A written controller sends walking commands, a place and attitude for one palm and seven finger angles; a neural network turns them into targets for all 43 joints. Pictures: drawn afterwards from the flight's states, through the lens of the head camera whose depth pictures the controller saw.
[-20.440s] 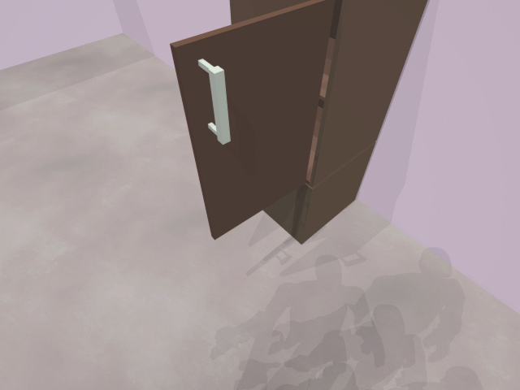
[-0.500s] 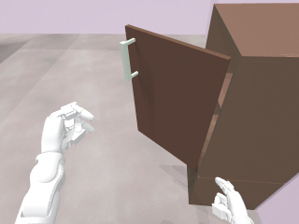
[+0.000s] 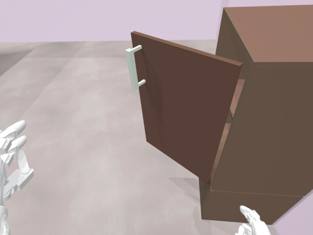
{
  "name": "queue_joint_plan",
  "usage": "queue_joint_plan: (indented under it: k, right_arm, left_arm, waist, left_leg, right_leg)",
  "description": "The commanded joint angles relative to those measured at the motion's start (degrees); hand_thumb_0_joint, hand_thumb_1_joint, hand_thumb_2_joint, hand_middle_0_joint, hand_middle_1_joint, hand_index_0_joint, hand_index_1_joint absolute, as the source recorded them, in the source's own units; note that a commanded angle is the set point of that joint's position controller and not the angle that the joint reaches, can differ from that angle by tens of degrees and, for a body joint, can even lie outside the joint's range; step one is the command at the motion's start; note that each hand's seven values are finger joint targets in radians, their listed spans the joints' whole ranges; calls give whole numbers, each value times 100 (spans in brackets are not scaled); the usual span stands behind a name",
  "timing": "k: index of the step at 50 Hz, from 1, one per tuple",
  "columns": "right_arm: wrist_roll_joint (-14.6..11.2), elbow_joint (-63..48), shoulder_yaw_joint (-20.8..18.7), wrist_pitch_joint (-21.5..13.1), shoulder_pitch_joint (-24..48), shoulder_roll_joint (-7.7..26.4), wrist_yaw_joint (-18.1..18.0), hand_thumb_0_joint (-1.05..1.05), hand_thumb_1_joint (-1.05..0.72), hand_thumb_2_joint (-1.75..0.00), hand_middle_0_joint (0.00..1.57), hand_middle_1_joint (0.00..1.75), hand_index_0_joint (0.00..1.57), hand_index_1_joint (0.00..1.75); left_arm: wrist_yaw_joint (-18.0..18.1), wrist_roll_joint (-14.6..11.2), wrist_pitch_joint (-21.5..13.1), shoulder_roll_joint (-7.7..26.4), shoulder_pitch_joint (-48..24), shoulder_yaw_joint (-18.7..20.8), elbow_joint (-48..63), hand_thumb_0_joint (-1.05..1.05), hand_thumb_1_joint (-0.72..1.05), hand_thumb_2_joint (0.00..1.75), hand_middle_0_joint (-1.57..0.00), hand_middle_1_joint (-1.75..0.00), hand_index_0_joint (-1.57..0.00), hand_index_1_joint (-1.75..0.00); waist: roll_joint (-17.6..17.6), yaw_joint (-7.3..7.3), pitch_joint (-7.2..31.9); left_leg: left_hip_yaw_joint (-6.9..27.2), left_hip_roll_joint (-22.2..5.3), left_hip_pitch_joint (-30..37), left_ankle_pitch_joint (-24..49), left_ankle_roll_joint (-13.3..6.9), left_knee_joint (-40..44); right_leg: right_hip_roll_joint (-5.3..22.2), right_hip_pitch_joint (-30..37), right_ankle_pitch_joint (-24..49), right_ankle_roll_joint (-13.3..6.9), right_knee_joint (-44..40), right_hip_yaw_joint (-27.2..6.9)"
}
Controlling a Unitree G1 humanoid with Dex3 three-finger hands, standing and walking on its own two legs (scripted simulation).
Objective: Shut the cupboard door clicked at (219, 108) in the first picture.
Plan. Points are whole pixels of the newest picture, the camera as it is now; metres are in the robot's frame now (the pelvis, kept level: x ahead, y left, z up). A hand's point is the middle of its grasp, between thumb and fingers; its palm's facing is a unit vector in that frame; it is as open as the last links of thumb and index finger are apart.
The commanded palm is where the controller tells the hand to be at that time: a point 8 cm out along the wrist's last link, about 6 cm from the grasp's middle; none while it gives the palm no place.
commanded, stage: draw the hand back to the body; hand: left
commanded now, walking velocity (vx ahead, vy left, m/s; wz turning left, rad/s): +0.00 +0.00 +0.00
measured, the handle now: (136, 68) +0.62 +0.15 +0.13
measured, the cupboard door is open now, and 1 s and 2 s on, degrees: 54 54 54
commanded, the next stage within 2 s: step back with the hand held close in 0.28 s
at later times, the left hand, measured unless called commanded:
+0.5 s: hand (31, 169) +0.19 +0.27 +0.16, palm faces +0.46 -0.78 -0.43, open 7.4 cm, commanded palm +0.13 +0.30 +0.17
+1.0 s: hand (1, 196) +0.13 +0.30 +0.15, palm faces +0.41 -0.77 -0.49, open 7.4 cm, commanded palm +0.07 +0.33 +0.17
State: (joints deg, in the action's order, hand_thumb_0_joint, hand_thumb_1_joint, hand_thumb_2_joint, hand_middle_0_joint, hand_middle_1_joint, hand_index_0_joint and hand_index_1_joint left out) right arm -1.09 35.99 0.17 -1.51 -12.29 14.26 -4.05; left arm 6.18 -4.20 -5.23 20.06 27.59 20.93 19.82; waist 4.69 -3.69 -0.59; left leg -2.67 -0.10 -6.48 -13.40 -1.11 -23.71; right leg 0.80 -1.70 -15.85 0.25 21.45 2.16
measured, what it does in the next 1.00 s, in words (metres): shifts its weight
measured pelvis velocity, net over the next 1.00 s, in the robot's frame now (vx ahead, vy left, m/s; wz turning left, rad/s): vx -0.07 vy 0.03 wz -0.01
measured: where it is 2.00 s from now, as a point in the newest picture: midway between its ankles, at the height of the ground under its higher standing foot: outside the picture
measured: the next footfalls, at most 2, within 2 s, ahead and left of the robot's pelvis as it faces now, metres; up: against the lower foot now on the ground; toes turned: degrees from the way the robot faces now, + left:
right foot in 1.84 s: -0.17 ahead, -0.11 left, +0.00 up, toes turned +4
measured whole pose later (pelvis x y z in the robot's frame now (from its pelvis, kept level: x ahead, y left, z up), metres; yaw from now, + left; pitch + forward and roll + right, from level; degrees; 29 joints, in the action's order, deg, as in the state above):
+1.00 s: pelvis -0.07 +0.03 -0.01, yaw -1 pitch +0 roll -2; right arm -1.9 29.8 0.0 1.7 -11.9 13.3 -5.1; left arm 7.7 -3.0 -10.7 24.6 31.0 25.0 26.7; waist 2.0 -0.4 -0.3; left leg -3.6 0.0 -22.4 -11.7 -4.0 -33.4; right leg 1.4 -17.7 -13.5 2.3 30.9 1.2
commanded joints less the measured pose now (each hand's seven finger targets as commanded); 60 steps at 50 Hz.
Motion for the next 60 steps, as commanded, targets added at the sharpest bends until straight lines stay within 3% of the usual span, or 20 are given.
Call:
queue_joint_plan:
  k: [1, 8, 9, 20, 21, 22, 24, 29, 33, 34, 39, 43, 47, 48, 50, 53, 54, 57, 58, 60]
  right_arm:
    - [34, -883, -175, -452, 834, 493, -79, 0, -90, -90, 20, 30, 20, 30]
    - [70, -847, -128, -485, 870, 478, -75, 0, -90, -90, 20, 30, 20, 30]
    - [61, -883, -113, -477, 906, 415, -65, 0, -90, -90, 20, 30, 20, 30]
    - [70, -920, -113, -424, 913, 434, -42, 0, -90, -90, 20, 30, 20, 30]
    - [12, -1092, -149, -276, 950, 580, -18, 0, -90, -90, 20, 30, 20, 30]
    - [52, -962, -145, -182, 906, 503, -38, 0, -90, -90, 20, 30, 20, 30]
    - [40, -1032, -195, -43, 893, 500, -32, 0, -90, -90, 20, 30, 20, 30]
    - [-15, -1255, -310, 204, 820, 572, -101, 0, -90, -90, 20, 30, 20, 30]
    - [-29, -1409, -348, 324, 800, 640, -156, 0, -90, -90, 20, 30, 20, 30]
    - [-45, -1449, -328, 348, 768, 590, -156, 0, -90, -90, 20, 30, 20, 30]
    - [-49, -1510, -352, 323, 695, 640, -157, 0, -90, -90, 20, 30, 20, 30]
    - [-33, -1475, -381, 185, 660, 752, -168, 0, -90, -90, 20, 30, 20, 30]
    - [-56, -1475, -354, 11, 600, 746, -183, 0, -90, -90, 20, 30, 20, 30]
    - [-27, -1432, -371, -45, 613, 776, -189, 0, -90, -90, 20, 30, 20, 30]
    - [-35, -1403, -355, -122, 528, 719, -179, 0, -90, -90, 20, 30, 20, 30]
    - [42, -1286, -371, -248, 467, 737, -172, 0, -90, -90, 20, 30, 20, 30]
    - [47, -1255, -331, -275, 445, 637, -170, 0, -90, -90, 20, 30, 20, 30]
    - [83, -1126, -325, -352, 385, 607, -154, 0, -90, -90, 20, 30, 20, 30]
    - [113, -1072, -342, -369, 399, 650, -158, 0, -90, -90, 20, 30, 20, 30]
    - [98, -1080, -312, -401, 434, 623, -155, 0, -90, -90, 20, 30, 20, 30]
  left_arm:
    - [89, 32, -374, 930, -972, 359, 1159, 0, 90, 90, -20, -30, -20, -30]
    - [102, 37, -389, 1200, -834, 648, 1186, 0, 90, 90, -20, -30, -20, -30]
    - [83, 14, -384, 1023, -831, 512, 1244, 0, 90, 90, -20, -30, -20, -30]
    - [49, 3, -345, 1049, -756, 558, 1218, 0, 90, 90, -20, -30, -20, -30]
    - [100, 40, -523, 1795, -1356, 1174, 1673, 0, 90, 90, -20, -30, -20, -30]
    - [63, 29, -524, 1392, -736, 859, 1190, 0, 90, 90, -20, -30, -20, -30]
    - [19, 44, -525, 1197, -321, 660, 1073, 0, 90, 90, -20, -30, -20, -30]
    - [94, 6, -532, 1390, 59, 834, 1452, 0, 90, 90, -20, -30, -20, -30]
    - [171, -14, -529, 1748, 213, 1160, 1780, 0, 90, 90, -20, -30, -20, -30]
    - [168, -33, -525, 1557, 265, 1018, 1800, 0, 90, 90, -20, -30, -20, -30]
    - [204, -48, -593, 1557, 476, 1105, 1797, 0, 90, 90, -20, -30, -20, -30]
    - [238, 25, -717, 1634, 433, 1252, 1781, 0, 90, 90, -20, -30, -20, -30]
    - [262, 108, -873, 1404, 160, 1114, 1783, 0, 90, 90, -20, -30, -20, -30]
    - [274, 158, -916, 1589, 141, 1289, 1800, 0, 90, 90, -20, -30, -20, -30]
    - [268, 150, -972, 1359, 10, 1055, 1852, 0, 90, 90, -20, -30, -20, -30]
    - [323, 213, -1067, 1557, -209, 1161, 2008, 0, 90, 90, -20, -30, -20, -30]
    - [332, 198, -1093, 1361, -255, 962, 2049, 0, 90, 90, -20, -30, -20, -30]
    - [409, 181, -1154, 1416, -232, 987, 1987, 0, 90, 90, -20, -30, -20, -30]
    - [429, 202, -1171, 1592, -209, 1144, 1974, 0, 90, 90, -20, -30, -20, -30]
    - [432, 195, -1229, 1436, -227, 1014, 1990, 0, 90, 90, -20, -30, -20, -30]
  waist:
    - [-250, 103, 230]
    - [-121, -4, 277]
    - [2, 14, 242]
    - [-59, 5, 268]
    - [22, 167, -20]
    - [-323, 210, 108]
    - [-642, 221, 300]
    - [-321, 255, 1070]
    - [-122, 243, 1263]
    - [-123, 263, 1218]
    - [-4, 266, 1016]
    - [190, 273, 794]
    - [268, 307, 467]
    - [238, 290, 475]
    - [-37, 327, 413]
    - [-183, 346, 326]
    - [-230, 375, 288]
    - [-355, 401, 378]
    - [-341, 384, 433]
    - [-141, 399, 400]
  left_leg:
    - [127, -32, 543, 1122, -88, 297]
    - [161, -10, 461, 1129, -63, 335]
    - [161, -23, 443, 1100, -46, 357]
    - [141, -41, 444, 1204, -43, 350]
    - [229, -163, -44, 816, -173, 18]
    - [274, -161, -72, 809, -170, -137]
    - [232, -159, -98, 973, -152, -322]
    - [242, -352, 66, 2235, -133, -341]
    - [347, -486, -32, 2711, -147, -269]
    - [381, -525, -167, 2689, -140, -216]
    - [558, -651, -873, 1715, -191, 54]
    - [785, -765, -1832, -58, -315, 429]
    - [989, -848, -2998, -1988, -446, 709]
    - [1063, -851, -3119, -2209, -471, 737]
    - [961, -734, -2958, -2227, -406, 444]
    - [950, -591, -2566, -2238, -315, 140]
    - [917, -529, -2375, -2046, -279, 11]
    - [833, -424, -1841, -1590, -198, -267]
    - [867, -438, -1817, -1565, -187, -246]
    - [960, -535, -1888, -1588, -210, -16]
  right_leg:
    - [-81, -725, 1022, -40, -429, 8]
    - [-94, -535, 1043, -69, -495, -29]
    - [-75, -519, 1009, -76, -470, -39]
    - [-90, -506, 1106, -66, -481, -24]
    - [233, -1000, 1388, -64, -721, -482]
    - [405, -1017, 1524, -84, -672, -480]
    - [526, -1096, 1890, -53, -534, -470]
    - [420, -819, 2750, 28, 117, -271]
    - [272, -740, 2769, 69, 449, -239]
    - [247, -698, 2606, 63, 534, -204]
    - [148, -668, 1817, 70, 674, -258]
    - [33, -395, 1079, 70, 834, -314]
    - [-20, -88, 463, 50, 1127, -399]
    - [-33, -41, 310, 46, 1133, -430]
    - [75, -452, -94, -19, 911, -576]
    - [211, -1164, -1022, -147, 403, -834]
    - [294, -1407, -1097, -194, 271, -890]
    - [411, -1869, -1149, -250, -41, -1052]
    - [416, -1826, -1156, -259, -52, -1061]
    - [278, -1759, -1029, -199, 104, -886]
